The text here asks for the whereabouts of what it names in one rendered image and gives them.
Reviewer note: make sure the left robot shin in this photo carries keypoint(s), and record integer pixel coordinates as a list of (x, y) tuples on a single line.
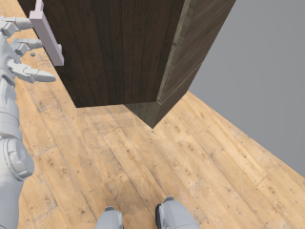
[(109, 208)]

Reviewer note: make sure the handle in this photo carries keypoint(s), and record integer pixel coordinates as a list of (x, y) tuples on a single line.
[(43, 30)]

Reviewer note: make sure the left robot upper arm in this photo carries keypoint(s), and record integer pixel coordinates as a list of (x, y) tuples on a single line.
[(16, 164)]

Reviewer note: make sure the cupboard door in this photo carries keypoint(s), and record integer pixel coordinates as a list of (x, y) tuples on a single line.
[(115, 51)]

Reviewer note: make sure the left robot forearm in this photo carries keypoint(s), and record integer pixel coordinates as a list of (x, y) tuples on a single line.
[(9, 111)]

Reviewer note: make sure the left robot hand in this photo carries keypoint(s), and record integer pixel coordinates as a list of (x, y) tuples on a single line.
[(17, 48)]

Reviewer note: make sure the right robot shin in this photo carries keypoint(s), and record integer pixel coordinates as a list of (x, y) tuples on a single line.
[(167, 199)]

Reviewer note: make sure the robot shin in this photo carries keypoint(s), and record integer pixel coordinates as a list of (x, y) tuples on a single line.
[(109, 208), (167, 199)]

